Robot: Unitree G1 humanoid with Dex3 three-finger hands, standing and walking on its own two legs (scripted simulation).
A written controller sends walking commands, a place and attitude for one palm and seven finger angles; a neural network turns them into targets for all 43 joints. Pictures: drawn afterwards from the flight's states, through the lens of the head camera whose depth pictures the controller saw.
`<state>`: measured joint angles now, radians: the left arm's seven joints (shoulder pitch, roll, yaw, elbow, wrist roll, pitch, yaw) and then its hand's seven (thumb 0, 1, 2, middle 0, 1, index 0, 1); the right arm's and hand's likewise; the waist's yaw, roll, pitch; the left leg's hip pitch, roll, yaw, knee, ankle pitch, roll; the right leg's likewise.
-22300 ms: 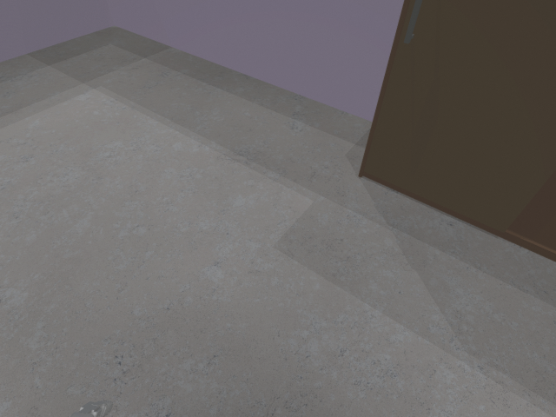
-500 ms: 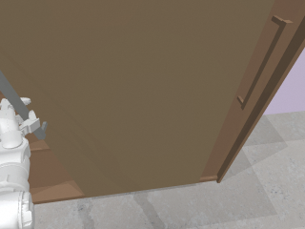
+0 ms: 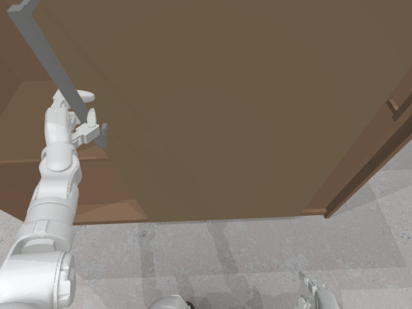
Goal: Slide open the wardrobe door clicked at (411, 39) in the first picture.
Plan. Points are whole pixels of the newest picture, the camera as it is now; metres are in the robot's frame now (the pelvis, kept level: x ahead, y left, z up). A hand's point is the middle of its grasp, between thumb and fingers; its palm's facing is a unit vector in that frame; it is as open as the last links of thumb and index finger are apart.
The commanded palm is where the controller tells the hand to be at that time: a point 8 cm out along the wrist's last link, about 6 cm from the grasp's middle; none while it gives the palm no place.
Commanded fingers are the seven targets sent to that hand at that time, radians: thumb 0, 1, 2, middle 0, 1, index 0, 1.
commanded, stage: stop walking and hold the door there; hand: left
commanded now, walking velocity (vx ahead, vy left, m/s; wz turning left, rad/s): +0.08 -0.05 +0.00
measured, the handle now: (74, 87) +0.47 +0.29 +0.15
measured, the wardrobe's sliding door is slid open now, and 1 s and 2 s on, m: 0.55 0.55 0.55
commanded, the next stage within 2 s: loosen the grip on the handle in 0.62 s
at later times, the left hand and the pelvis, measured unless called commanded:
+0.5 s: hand (91, 127) +0.41 +0.26 +0.10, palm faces +0.25 -0.94 -0.23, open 5.6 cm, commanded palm +0.38 +0.27 +0.09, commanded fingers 0.00 0.90 0.90 -0.45 -1.40 -0.45 -1.40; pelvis -0.02 +0.05 +0.01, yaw -1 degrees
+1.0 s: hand (89, 121) +0.42 +0.26 +0.11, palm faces +0.28 -0.93 -0.22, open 9.6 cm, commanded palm +0.38 +0.31 +0.11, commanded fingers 0.00 -0.55 0.20 -0.38 -1.32 -0.38 -1.32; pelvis -0.02 +0.03 +0.00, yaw -1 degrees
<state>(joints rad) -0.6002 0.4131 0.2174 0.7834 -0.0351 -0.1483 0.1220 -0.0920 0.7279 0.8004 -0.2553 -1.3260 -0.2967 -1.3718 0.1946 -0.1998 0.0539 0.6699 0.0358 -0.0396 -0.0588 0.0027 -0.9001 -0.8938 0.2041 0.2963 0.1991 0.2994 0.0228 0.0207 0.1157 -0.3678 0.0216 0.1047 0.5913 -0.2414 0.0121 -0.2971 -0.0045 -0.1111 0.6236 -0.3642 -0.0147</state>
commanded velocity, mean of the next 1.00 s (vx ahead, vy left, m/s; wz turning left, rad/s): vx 0.00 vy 0.00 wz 0.00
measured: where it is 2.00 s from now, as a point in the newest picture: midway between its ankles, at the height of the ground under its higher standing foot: outside the picture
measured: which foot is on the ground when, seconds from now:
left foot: down 0.00-1.00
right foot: down 0.00-1.00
